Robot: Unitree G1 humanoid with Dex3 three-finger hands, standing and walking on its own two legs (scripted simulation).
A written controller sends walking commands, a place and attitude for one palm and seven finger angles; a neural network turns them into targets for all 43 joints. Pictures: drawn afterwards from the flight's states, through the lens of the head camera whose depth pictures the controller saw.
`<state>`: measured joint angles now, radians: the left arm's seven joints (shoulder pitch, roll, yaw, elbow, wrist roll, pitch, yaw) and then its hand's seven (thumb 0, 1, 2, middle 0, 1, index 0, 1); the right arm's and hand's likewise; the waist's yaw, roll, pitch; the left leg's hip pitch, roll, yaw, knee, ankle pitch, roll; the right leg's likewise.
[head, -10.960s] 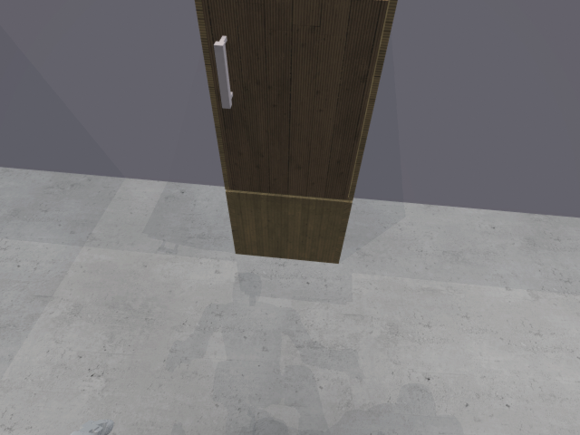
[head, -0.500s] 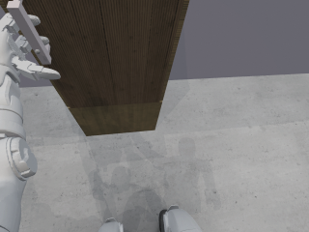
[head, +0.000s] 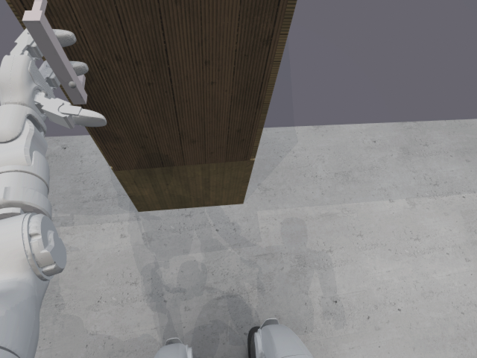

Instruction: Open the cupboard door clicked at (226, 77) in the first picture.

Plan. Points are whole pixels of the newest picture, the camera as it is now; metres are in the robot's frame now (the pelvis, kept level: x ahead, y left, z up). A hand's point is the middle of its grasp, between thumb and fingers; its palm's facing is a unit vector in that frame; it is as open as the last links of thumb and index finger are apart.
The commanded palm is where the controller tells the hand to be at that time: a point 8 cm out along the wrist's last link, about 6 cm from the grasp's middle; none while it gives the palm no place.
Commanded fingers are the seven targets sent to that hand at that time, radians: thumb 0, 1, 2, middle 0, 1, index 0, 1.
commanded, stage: slide the fingers in behind the handle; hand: left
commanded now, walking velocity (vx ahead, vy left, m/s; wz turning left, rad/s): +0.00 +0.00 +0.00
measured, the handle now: (62, 55) +0.58 +0.23 +0.11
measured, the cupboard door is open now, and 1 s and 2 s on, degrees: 1 2 49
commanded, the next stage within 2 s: close the thumb around the handle in 0.08 s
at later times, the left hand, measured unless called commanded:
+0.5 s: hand (72, 83) +0.52 +0.21 +0.11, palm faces +0.01 -1.00 -0.01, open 11.1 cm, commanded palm +0.51 +0.24 +0.10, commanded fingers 0.00 0.45 0.71 -0.37 -1.30 -0.37 -1.30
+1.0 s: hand (73, 82) +0.53 +0.21 +0.11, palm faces +0.03 -1.00 -0.02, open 5.7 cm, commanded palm +0.50 +0.25 +0.10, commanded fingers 0.00 0.90 0.90 -0.40 -1.35 -0.40 -1.35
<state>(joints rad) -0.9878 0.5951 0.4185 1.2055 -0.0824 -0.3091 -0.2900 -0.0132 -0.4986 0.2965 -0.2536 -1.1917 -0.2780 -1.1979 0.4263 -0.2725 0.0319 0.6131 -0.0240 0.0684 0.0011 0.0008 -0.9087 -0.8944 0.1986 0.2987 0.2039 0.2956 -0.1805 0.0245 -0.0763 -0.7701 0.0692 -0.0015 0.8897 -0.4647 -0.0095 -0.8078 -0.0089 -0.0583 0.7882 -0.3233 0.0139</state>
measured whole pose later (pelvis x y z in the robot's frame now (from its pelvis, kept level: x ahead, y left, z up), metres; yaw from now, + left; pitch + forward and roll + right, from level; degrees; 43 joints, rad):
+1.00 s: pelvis +0.00 +0.00 +0.00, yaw +0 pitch +21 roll -3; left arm -1.04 0.61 0.42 1.23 -0.07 -0.30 -0.28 0.01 0.73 0.81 -0.36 -1.34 -0.35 -1.35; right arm 0.44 -0.27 0.04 0.62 -0.03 0.06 0.00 0.00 -0.91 -0.89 0.20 0.30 0.20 0.30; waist -0.19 0.03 -0.08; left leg -0.81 0.07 -0.01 0.91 -0.46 -0.01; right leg -0.84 -0.01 -0.06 0.80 -0.32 0.02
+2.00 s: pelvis +0.00 -0.02 +0.02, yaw +2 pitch +4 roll +0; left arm 0.07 -0.08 -0.28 0.00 0.08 -0.03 0.54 0.03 0.69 0.74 -0.33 -1.33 -0.35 -1.33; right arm 0.16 -0.15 0.01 0.55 -0.06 0.05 0.04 0.01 -0.91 -0.89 0.20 0.30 0.20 0.30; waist -0.01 0.04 -0.07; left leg -0.36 0.05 -0.01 0.70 -0.41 -0.04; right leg -0.43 -0.03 -0.07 0.70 -0.33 -0.01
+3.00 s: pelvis -0.03 -0.01 +0.02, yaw +3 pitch +3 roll +0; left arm -0.20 -0.14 -0.24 0.27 0.08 -0.06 0.63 -0.01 -0.50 0.30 -0.41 -0.62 -0.36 -0.67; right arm 0.15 -0.16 0.01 0.64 -0.07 0.04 0.00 0.01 -0.91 -0.89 0.20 0.30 0.20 0.30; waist 0.02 0.02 -0.05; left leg -0.43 0.02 -0.01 0.75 -0.38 -0.02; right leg -0.49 -0.05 -0.06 0.73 -0.30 0.00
